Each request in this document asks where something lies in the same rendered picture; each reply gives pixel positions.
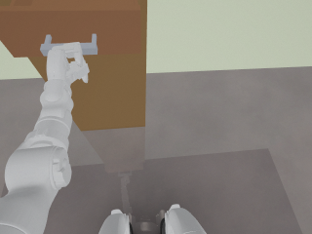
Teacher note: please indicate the left robot upper arm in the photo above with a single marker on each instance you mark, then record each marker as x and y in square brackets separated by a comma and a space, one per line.
[34, 178]

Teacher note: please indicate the right robot thigh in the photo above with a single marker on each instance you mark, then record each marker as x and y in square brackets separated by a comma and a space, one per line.
[181, 221]

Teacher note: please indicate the robot thigh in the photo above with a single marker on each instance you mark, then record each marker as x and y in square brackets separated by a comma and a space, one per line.
[181, 221]
[116, 224]

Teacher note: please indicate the left robot hand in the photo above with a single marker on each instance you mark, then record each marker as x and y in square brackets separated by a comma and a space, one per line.
[59, 68]

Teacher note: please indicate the left robot thigh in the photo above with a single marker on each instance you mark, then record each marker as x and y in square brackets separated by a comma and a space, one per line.
[116, 224]

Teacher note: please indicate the left robot forearm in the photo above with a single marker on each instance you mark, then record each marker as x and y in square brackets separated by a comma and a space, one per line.
[54, 123]

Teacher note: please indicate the handle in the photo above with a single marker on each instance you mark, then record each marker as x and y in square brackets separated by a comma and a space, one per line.
[90, 48]

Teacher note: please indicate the cabinet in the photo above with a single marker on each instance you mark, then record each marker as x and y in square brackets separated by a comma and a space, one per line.
[115, 95]

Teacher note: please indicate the drawer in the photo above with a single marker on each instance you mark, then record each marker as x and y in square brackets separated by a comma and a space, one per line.
[25, 24]

